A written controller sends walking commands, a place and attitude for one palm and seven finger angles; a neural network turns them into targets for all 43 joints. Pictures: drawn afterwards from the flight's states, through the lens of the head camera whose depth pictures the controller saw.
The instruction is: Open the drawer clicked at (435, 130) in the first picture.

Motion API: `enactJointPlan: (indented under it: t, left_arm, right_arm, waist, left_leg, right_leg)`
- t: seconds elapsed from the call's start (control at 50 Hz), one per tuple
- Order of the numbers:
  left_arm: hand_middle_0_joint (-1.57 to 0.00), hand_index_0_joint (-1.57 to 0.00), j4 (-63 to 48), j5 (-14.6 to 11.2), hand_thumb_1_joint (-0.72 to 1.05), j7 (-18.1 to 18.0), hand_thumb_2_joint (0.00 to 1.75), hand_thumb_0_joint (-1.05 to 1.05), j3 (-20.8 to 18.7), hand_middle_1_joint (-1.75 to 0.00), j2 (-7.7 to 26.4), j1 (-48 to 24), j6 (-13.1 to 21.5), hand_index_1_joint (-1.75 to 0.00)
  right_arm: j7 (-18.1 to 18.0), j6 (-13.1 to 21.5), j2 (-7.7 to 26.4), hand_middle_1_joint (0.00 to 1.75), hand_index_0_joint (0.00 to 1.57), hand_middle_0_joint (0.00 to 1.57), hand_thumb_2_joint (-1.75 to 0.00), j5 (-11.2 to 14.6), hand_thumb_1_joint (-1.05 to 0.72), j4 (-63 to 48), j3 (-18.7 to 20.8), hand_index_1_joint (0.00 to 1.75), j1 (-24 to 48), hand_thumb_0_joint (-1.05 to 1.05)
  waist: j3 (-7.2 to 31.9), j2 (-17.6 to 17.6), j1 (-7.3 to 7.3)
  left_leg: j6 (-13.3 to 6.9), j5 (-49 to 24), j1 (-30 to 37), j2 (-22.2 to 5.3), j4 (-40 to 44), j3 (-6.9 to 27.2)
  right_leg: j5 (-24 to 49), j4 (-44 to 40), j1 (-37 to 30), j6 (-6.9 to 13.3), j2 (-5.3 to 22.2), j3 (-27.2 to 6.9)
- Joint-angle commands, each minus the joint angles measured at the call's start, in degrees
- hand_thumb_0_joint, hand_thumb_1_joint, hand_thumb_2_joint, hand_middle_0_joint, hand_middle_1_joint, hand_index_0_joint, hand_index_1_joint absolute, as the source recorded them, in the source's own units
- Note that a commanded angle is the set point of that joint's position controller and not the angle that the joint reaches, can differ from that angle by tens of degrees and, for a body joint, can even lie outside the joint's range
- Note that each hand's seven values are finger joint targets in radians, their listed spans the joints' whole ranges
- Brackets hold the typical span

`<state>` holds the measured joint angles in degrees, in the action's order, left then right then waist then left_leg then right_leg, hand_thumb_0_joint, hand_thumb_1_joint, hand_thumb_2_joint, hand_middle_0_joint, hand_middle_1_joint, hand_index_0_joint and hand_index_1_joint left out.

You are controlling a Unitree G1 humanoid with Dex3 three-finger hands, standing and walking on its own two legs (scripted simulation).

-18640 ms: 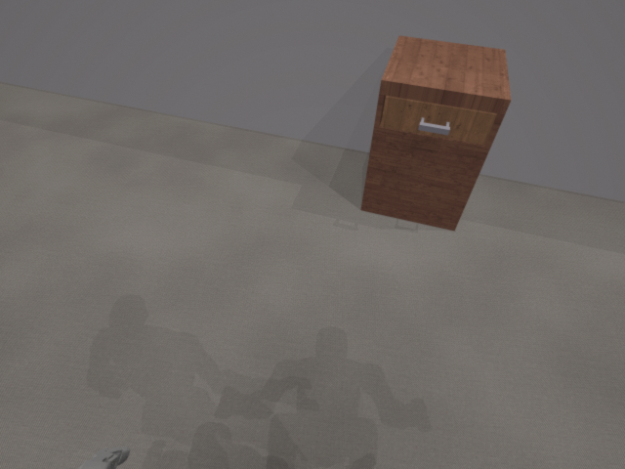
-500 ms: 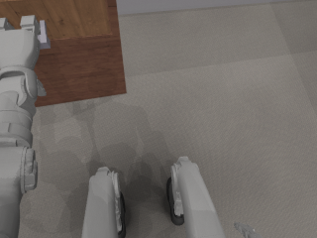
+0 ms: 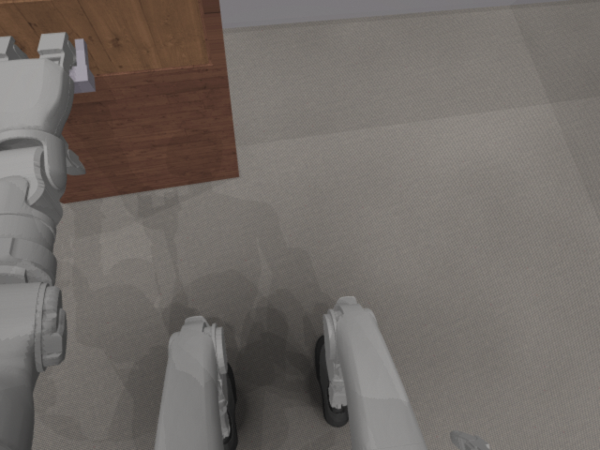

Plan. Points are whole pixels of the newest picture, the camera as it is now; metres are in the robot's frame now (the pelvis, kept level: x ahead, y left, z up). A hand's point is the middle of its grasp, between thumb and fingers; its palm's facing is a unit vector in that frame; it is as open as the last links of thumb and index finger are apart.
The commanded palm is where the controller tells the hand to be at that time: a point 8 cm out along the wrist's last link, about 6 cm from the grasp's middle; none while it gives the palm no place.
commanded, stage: close the thumb around the handle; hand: left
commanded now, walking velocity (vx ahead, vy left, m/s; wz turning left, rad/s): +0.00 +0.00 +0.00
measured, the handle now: (42, 67) +0.58 +0.28 -0.02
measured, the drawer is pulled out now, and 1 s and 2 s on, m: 0.00 0.00 0.04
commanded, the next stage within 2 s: pull the drawer open in 0.52 s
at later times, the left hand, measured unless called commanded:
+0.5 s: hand (55, 116) +0.53 +0.27 -0.04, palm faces +0.00 -0.01 -1.00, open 5.5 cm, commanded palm +0.53 +0.24 +0.00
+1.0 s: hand (55, 117) +0.53 +0.27 -0.04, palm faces -0.03 -0.02 -1.00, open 5.6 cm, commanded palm +0.50 +0.24 +0.00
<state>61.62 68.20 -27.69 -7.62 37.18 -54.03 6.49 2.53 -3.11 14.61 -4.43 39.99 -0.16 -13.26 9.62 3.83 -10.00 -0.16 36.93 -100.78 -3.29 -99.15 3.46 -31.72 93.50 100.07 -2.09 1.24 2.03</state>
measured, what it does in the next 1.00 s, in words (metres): stands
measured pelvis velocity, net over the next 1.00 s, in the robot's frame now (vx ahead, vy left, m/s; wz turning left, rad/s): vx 0.01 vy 0.00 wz -0.01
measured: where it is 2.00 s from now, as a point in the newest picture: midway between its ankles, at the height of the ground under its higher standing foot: (279, 409)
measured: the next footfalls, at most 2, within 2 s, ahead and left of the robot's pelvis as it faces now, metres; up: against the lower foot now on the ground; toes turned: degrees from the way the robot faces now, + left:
none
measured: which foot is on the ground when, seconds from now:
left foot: down 0.00-1.00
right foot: down 0.00-1.00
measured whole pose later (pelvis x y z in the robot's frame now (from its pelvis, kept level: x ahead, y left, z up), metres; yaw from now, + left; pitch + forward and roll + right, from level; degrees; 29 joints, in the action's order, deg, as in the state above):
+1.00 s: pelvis +0.01 +0.00 +0.01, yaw +0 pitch +38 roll -5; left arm 56.9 65.9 -25.8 -7.6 35.0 -48.8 5.4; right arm 2.5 -3.9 14.3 -3.8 39.1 0.4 -13.1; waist 10.3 4.0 -8.7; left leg -0.5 38.1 -97.4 -3.8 -97.0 2.1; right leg -32.5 91.6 97.5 -2.5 0.7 0.7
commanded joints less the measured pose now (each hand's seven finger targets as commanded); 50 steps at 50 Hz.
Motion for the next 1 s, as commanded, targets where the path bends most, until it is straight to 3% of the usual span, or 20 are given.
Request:
enactJointPlan:
  t: [0.0, 0.12, 0.24, 0.3, 0.36, 0.42, 0.54, 0.6, 0.64, 0.66, 0.7, 0.72, 0.74, 0.82, 0.88, 0.98]
  left_arm:
    - [-0.34, -0.34, -9.66, -0.91, 0.06, -1.44, 0.54, 0.0, -2.79, -1.26, 15.65, -20.98, -2.09, -1.26]
    - [-0.36, -0.36, -8.74, -0.88, 0.4, 0.12, 0.68, 0.0, -1.92, -1.3, 15.42, -20.44, -2.12, -1.3]
    - [-0.39, -0.39, -10.61, -0.87, 0.73, 0.75, 0.83, 0.0, -2.43, -1.33, 14.63, -18.18, -0.08, -1.33]
    - [-0.4, -0.4, -10.27, -0.94, 0.9, 0.21, 0.9, 0.0, -2.25, -1.35, 14.09, -17.93, 0.52, -1.35]
    - [-0.4, -0.4, -10.5, -1.04, 0.9, -0.5, 0.9, 0.0, -3.44, -1.35, 15.45, -17.77, 0.74, -1.35]
    - [-0.4, -0.4, -9.75, -0.92, 0.9, -0.98, 0.9, 0.0, -3.41, -1.35, 15.39, -17.75, 0.35, -1.35]
    - [-0.4, -0.4, -9.09, -1.13, 0.9, -1.22, 0.9, 0.0, -2.93, -1.35, 15.55, -20.03, -0.79, -1.35]
    - [-0.4, -0.4, -8.41, -1.07, 0.9, -1.03, 0.9, 0.0, -3.92, -1.35, 17.58, -19.28, -1.29, -1.35]
    - [-0.4, -0.4, -8.92, -1.55, 0.9, -0.64, 0.9, 0.0, -3.24, -1.35, 15.49, -17.39, -1.3, -1.35]
    - [-0.4, -0.4, -7.35, -1.78, 0.9, -0.42, 0.9, 0.0, -2.79, -1.35, 14.19, -14.54, -1.62, -1.35]
    - [-0.4, -0.4, -8.01, -2.24, 0.9, -0.08, 0.9, 0.0, -2.44, -1.35, 13.78, -13.76, -1.5, -1.35]
    - [-0.4, -0.4, -8.67, -2.05, 0.9, 0.02, 0.9, 0.0, -3.41, -1.35, 15.14, -12.99, -1.3, -1.35]
    - [-0.4, -0.4, -8.6, -2.15, 0.9, 0.36, 0.9, 0.0, -2.71, -1.35, 13.62, -11.8, -1.29, -1.35]
    - [-0.4, -0.4, -10.18, -2.63, 0.9, 0.66, 0.9, 0.0, -2.04, -1.35, 11.15, -8.1, -1.02, -1.35]
    - [-0.4, -0.4, -10.59, -2.74, 0.9, 0.94, 0.9, 0.0, -2.26, -1.35, 10.79, -5.85, -0.78, -1.35]
    - [-0.4, -0.4, -13.4, -2.8, 0.9, 0.68, 0.9, 0.0, -2.46, -1.35, 9.0, -2.83, -0.22, -1.35]
  right_arm:
    - [-0.58, 0.39, 10.94, 0.3, 0.2, 0.2, -0.9, 0.34, -0.9, -0.75, 3.7, 0.3, -12.54, 0.0]
    - [-0.73, 0.61, 10.56, 0.3, 0.2, 0.2, -0.9, 0.43, -0.9, -0.97, 3.37, 0.3, -12.03, 0.0]
    - [-0.9, 0.46, 10.12, 0.3, 0.2, 0.2, -0.9, 0.11, -0.9, -1.29, 3.61, 0.3, -11.97, 0.0]
    - [-1.0, 0.37, 10.21, 0.3, 0.2, 0.2, -0.9, 0.05, -0.9, -1.31, 3.78, 0.3, -11.67, 0.0]
    - [-0.95, 0.34, 10.28, 0.3, 0.2, 0.2, -0.9, -0.03, -0.9, -1.11, 3.76, 0.3, -12.0, 0.0]
    - [-0.91, 0.29, 10.41, 0.3, 0.2, 0.2, -0.9, 0.0, -0.9, -1.27, 3.81, 0.3, -11.71, 0.0]
    - [-0.76, 0.38, 10.51, 0.3, 0.2, 0.2, -0.9, 0.19, -0.9, -0.82, 3.6, 0.3, -11.9, 0.0]
    - [-0.85, 0.37, 10.87, 0.3, 0.2, 0.2, -0.9, 0.33, -0.9, -1.22, 3.42, 0.3, -11.66, 0.0]
    - [-0.7, 0.41, 10.62, 0.3, 0.2, 0.2, -0.9, 0.36, -0.9, -1.23, 3.54, 0.3, -11.67, 0.0]
    - [-0.63, 0.39, 10.62, 0.3, 0.2, 0.2, -0.9, 0.47, -0.9, -1.42, 3.7, 0.3, -11.53, 0.0]
    - [-0.7, 0.36, 10.56, 0.3, 0.2, 0.2, -0.9, 0.6, -0.9, -1.84, 3.59, 0.3, -11.08, 0.0]
    - [-0.76, 0.3, 10.61, 0.3, 0.2, 0.2, -0.9, 0.6, -0.9, -1.97, 3.45, 0.3, -11.02, 0.0]
    - [-0.71, 0.3, 10.44, 0.3, 0.2, 0.2, -0.9, 0.58, -0.9, -2.08, 3.54, 0.3, -10.68, 0.0]
    - [-0.72, 0.09, 10.27, 0.3, 0.2, 0.2, -0.9, 0.7, -0.9, -2.29, 3.95, 0.3, -10.75, 0.0]
    - [-0.72, -0.21, 10.24, 0.3, 0.2, 0.2, -0.9, 0.79, -0.9, -2.44, 4.05, 0.3, -10.73, 0.0]
    - [-0.59, -0.78, 9.99, 0.3, 0.2, 0.2, -0.9, 0.57, -0.9, -2.38, 4.65, 0.3, -10.94, 0.0]
  waist:
    - [39.42, 9.17, -1.16]
    - [37.17, 9.05, -1.17]
    - [38.35, 9.62, -0.46]
    - [36.43, 8.15, -0.94]
    - [37.93, 8.76, -0.41]
    - [37.5, 7.33, -0.57]
    - [37.58, 8.61, -1.13]
    - [38.49, 7.67, -0.63]
    - [38.76, 8.5, 0.0]
    - [38.0, 7.25, 0.22]
    - [36.97, 7.15, 0.46]
    - [37.24, 6.64, 1.12]
    - [37.45, 7.93, 1.38]
    - [37.41, 7.03, 1.8]
    - [37.03, 5.57, 2.34]
    - [38.17, 6.27, 3.27]
  left_leg:
    - [-1.96, -19.44, 27.78, 1.55, 12.96, -0.6]
    - [-2.22, -17.91, 25.93, 1.72, 12.83, -1.13]
    - [-2.1, -21.17, 27.95, 1.57, 12.57, -1.19]
    - [-2.17, -19.4, 26.26, 1.52, 12.2, -1.32]
    - [-2.15, -20.2, 26.51, 1.64, 12.13, -1.59]
    - [-2.2, -19.37, 25.46, 1.66, 11.99, -1.57]
    - [-2.17, -19.31, 25.75, 1.71, 12.59, -1.4]
    - [-2.22, -17.96, 24.75, 1.91, 12.47, -1.58]
    - [-2.08, -18.77, 26.14, 1.92, 13.16, -1.5]
    - [-2.15, -18.36, 25.79, 1.98, 13.08, -1.74]
    - [-2.15, -17.07, 25.14, 1.97, 13.41, -1.92]
    - [-2.13, -17.51, 25.09, 1.9, 13.62, -1.77]
    - [-1.98, -17.9, 26.05, 1.81, 13.9, -1.76]
    - [-1.92, -20.35, 27.99, 1.56, 14.1, -1.74]
    - [-1.88, -21.2, 27.61, 1.51, 14.25, -1.67]
    - [-1.5, -26.25, 31.52, 1.14, 14.77, -1.34]
  right_leg:
    - [11.45, -9.95, -22.49, 4.03, -3.11, 3.19]
    - [10.76, -10.41, -22.79, 4.02, -3.24, 2.89]
    - [13.04, -9.98, -22.95, 4.18, -3.22, 2.8]
    - [11.8, -10.07, -21.97, 3.99, -3.29, 2.75]
    - [12.82, -9.92, -23.44, 3.98, -3.23, 2.53]
    - [12.22, -9.96, -23.47, 3.88, -3.23, 2.51]
    - [12.38, -10.07, -23.69, 3.9, -3.06, 2.65]
    - [11.38, -10.14, -24.52, 3.84, -3.21, 2.47]
    - [11.87, -10.27, -24.69, 3.98, -3.09, 2.64]
    - [11.6, -10.46, -24.54, 3.92, -3.29, 2.69]
    - [10.52, -10.82, -24.31, 3.86, -3.24, 2.59]
    - [10.88, -10.55, -24.95, 3.93, -3.26, 2.62]
    - [10.96, -10.38, -24.39, 4.11, -3.28, 2.66]
    - [12.91, -10.44, -24.28, 4.07, -3.25, 2.87]
    - [13.82, -10.11, -25.19, 4.12, -3.22, 2.9]
    - [17.68, -9.65, -25.43, 4.28, -3.01, 3.15]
